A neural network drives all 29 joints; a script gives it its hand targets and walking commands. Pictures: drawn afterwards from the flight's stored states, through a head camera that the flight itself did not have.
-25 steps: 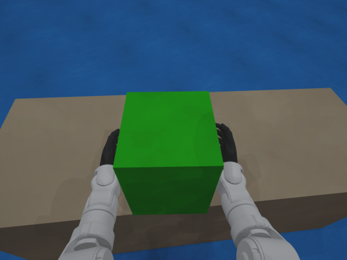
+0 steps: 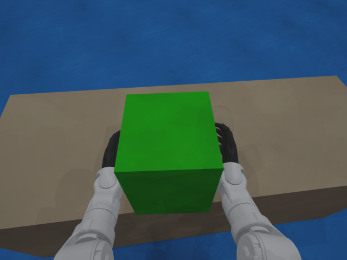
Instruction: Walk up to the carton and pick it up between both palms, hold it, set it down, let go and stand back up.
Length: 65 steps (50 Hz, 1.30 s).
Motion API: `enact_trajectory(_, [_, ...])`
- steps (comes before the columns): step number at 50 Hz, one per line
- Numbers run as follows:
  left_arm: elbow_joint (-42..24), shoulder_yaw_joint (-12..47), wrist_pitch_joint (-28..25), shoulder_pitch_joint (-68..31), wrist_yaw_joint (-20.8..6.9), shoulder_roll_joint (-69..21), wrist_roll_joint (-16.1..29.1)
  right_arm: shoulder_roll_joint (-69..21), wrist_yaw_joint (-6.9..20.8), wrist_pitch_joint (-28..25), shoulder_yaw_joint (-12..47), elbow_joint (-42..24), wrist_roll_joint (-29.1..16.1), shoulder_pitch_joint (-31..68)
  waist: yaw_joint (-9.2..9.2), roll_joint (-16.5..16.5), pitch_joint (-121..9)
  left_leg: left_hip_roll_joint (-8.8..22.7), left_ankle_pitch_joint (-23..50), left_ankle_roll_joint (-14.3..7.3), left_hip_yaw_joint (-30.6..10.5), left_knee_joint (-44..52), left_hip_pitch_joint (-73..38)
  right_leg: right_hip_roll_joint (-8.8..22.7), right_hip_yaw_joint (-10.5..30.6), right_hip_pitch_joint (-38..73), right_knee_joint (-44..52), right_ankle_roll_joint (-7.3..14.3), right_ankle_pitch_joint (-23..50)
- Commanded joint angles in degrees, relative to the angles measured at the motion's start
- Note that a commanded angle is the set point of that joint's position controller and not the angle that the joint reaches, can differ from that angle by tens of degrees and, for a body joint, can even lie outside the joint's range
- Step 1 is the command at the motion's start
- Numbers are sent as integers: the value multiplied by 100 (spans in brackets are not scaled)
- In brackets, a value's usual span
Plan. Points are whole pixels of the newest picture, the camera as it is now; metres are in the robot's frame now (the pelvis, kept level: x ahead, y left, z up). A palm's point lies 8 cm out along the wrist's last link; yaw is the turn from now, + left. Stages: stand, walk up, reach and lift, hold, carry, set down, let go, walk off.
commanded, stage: set down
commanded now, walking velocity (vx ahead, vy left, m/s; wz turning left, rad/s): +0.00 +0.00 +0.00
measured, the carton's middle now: (170, 156) +0.36 +0.01 -0.01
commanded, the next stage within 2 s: none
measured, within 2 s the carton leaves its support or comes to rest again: rests again in 1.00 s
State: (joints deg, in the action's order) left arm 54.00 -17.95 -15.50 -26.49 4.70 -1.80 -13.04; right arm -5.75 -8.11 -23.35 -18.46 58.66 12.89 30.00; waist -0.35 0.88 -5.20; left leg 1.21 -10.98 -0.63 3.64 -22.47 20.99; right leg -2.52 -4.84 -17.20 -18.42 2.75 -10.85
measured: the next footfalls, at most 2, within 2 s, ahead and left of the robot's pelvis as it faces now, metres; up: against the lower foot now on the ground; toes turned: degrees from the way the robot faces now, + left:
none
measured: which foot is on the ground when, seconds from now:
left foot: down 0.00-1.00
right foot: down 0.00-1.00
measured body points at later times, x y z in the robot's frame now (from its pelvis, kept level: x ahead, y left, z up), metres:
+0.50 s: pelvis +0.00 +0.00 -0.01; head +0.08 +0.01 +0.44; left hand +0.36 +0.16 -0.04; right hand +0.37 -0.13 -0.02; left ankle -0.01 +0.10 -0.74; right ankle -0.03 -0.08 -0.74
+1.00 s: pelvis -0.01 +0.00 -0.02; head +0.08 -0.01 +0.42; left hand +0.36 +0.15 -0.05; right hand +0.37 -0.14 -0.04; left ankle -0.01 +0.10 -0.74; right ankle -0.03 -0.08 -0.74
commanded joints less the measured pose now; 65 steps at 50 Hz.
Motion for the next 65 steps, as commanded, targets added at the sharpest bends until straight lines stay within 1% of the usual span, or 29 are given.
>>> enact_trajectory(1, [-1250,2016,-943,-4619,-570,-3502,-250,-3797,759,-266,1982,-245,671,2881,39,-340,-3311,78,2471,325,-136,-79,-1021,282,335,1918,-422,-340,3500])
enact_trajectory(3, [-1201,1975,-1023,-4671,-563,-3473,-260,-3832,764,-305,1920,-196,739,2891,49,-332,-3414,63,2425,322,-134,-87,-934,275,343,1896,-446,-344,3452])
enact_trajectory(4, [-1205,2005,-1064,-4675,-551,-3481,-253,-3845,769,-323,1869,-167,782,2887,16,-376,-3487,72,2440,328,-136,-108,-942,275,335,1843,-468,-326,3443])
enact_trajectory(8, [-1093,1986,-1206,-4753,-541,-3463,-258,-3867,780,-389,1712,-28,931,2874,-8,-425,-3586,72,2481,351,-132,-168,-887,288,340,1713,-500,-306,3386])
enact_trajectory(12, [-971,1952,-1344,-4791,-537,-3417,-273,-3945,785,-447,1611,79,1054,2828,-23,-407,-3712,71,2476,345,-114,-226,-721,299,344,1654,-596,-316,3462])
enact_trajectory(23, [-554,1863,-1729,-4825,-475,-3302,-250,-3978,807,-670,1521,356,1197,2817,-45,-444,-4120,75,2574,347,-128,-465,-333,297,365,1374,-906,-310,3605])
enact_trajectory(27, [-382,1855,-1852,-4816,-444,-3259,-207,-3934,811,-755,1524,444,1181,2782,-49,-471,-4273,68,2654,354,-117,-595,-234,272,344,1198,-1019,-283,3590])
enact_trajectory(30, [-220,1786,-1930,-4785,-429,-3185,-185,-3892,814,-808,1520,528,1171,2785,-45,-417,-4344,59,2620,335,-121,-672,-71,273,365,1149,-1126,-303,3635])
enact_trajectory(32, [-170,1772,-1986,-4767,-418,-3168,-157,-3862,820,-853,1545,569,1166,2797,-12,-424,-4420,52,2658,340,-130,-738,5,265,379,1084,-1205,-317,3678])
enact_trajectory(34, [-49,1743,-2030,-4737,-408,-3097,-151,-3836,808,-884,1544,604,1119,2784,-42,-426,-4445,50,2632,324,-140,-796,102,279,400,1044,-1263,-330,3704])
enact_trajectory(39, [318,1576,-2099,-4671,-399,-2855,-94,-3597,763,-926,1564,785,1009,2886,-28,-261,-4298,35,2302,253,-139,-886,476,304,459,1015,-1424,-382,3669])
enact_trajectory(44, [644,1315,-2149,-4693,-345,-2398,17,-3119,703,-920,1391,957,905,2997,-6,-188,-4271,26,2044,210,-116,-1013,631,289,464,780,-1546,-391,3309])
enact_trajectory(46, [714,1127,-2148,-4651,-291,-1975,66,-2713,639,-898,1288,1011,776,2990,32,-152,-4282,26,1933,184,-104,-1058,745,304,506,744,-1609,-417,3242])
enact_trajectory(47, [770,991,-2138,-4602,-247,-1629,110,-2347,585,-891,1209,1041,693,2997,37,-140,-4312,27,1882,176,-86,-1093,802,309,529,719,-1657,-425,3218])
enact_trajectory(49, [754,635,-2096,-4426,-88,-578,275,-1217,413,-846,1015,1053,377,2933,94,-126,-4431,45,1819,170,-47,-1175,976,330,626,736,-1745,-474,3246])
enact_trajectory(51, [645,408,-2000,-4151,136,725,563,244,182,-777,939,958,-167,2931,201,-240,-4648,74,1759,188,-9,-1263,1179,328,737,746,-1888,-499,3361])
enact_trajectory(52, [594,413,-1921,-4097,207,1057,764,580,104,-700,986,902,-508,3066,276,-249,-4725,76,1698,182,-29,-1352,1356,332,833,723,-1964,-514,3370])
enact_trajectory(53, [642,481,-1851,-4133,237,1191,963,678,71,-617,1093,821,-772,3262,331,-258,-4832,61,1640,173,-32,-1427,1522,323,883,648,-2068,-510,3313])
enact_trajectory(54, [932,574,-1819,-4212,208,1136,1127,516,73,-528,1215,880,-916,3495,353,-175,-4714,66,1408,136,-58,-1542,1866,358,942,443,-2138,-493,3062])
enact_trajectory(55, [1120,642,-1831,-4284,168,1137,1263,433,86,-479,1282,879,-980,3592,357,-100,-4696,64,1192,107,-55,-1626,2071,362,943,288,-2199,-488,2738])
enact_trajectory(56, [1153,694,-1847,-4390,141,1220,1392,540,78,-474,1321,773,-1029,3690,368,-139,-4909,56,1168,140,-25,-1720,2090,366,933,200,-2286,-496,2647])
enact_trajectory(57, [1124,754,-1841,-4482,135,1322,1516,747,64,-499,1333,639,-1135,3803,358,-169,-5203,45,1320,190,-22,-1839,1934,316,870,117,-2357,-487,2666])
enact_trajectory(58, [1083,814,-1784,-4471,137,1430,1639,997,38,-523,1376,551,-1309,3891,396,-228,-5423,21,1571,230,-27,-1977,1761,285,841,7,-2433,-487,2785])
enact_trajectory(59, [1216,904,-1715,-4565,109,1414,1713,1021,4,-514,1412,574,-1433,4049,321,-176,-5343,-13,1683,230,-82,-2097,1680,248,794,-176,-2472,-494,2667])
enact_trajectory(60, [1347,936,-1656,-4631,75,1421,1760,1079,-18,-500,1445,626,-1519,4179,291,-117,-5257,-30,1731,231,-130,-2202,1585,218,737,-384,-2500,-488,2517])
enact_trajectory(62, [1338,969,-1469,-4742,38,1645,1881,1518,-61,-456,1442,652,-1728,4376,220,-75,-5247,-42,1896,273,-152,-2321,1192,127,623,-652,-2451,-469,2351])
enact_trajectory(63, [1496,1026,-1367,-4776,24,1665,1924,1584,-70,-397,1447,762,-1853,4449,188,12,-5075,-36,1904,254,-178,-2376,1120,91,585,-837,-2427,-453,2119])
enact_trajectory(64, [1433,1049,-1253,-4812,22,1740,2003,1785,-77,-344,1454,785,-1961,4493,167,24,-5108,-31,1982,267,-187,-2413,931,48,546,-946,-2406,-440,2022])
enact_trajectory(65, [1544,1119,-1143,-4901,19,1720,2066,1818,-76,-268,1479,900,-2071,4603,127,68,-4964,-17,1998,261,-195,-2469,873,26,499,-1149,-2374,-395,1798])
